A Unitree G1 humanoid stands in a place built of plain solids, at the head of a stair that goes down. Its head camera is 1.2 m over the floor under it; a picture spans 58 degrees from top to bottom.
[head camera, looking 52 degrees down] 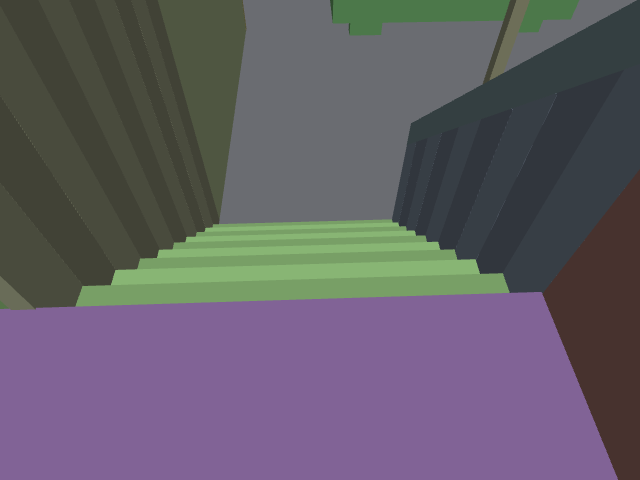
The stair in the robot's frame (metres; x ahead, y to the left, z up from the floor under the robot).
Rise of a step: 0.20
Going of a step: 0.20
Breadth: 1.60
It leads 2 degrees to the left of straight ahead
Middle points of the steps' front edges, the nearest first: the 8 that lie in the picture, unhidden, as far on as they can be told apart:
0.70 0.09 0.00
0.90 0.09 -0.19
1.10 0.10 -0.39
1.30 0.11 -0.58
1.51 0.12 -0.78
1.71 0.12 -0.97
1.91 0.13 -1.17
2.11 0.14 -1.36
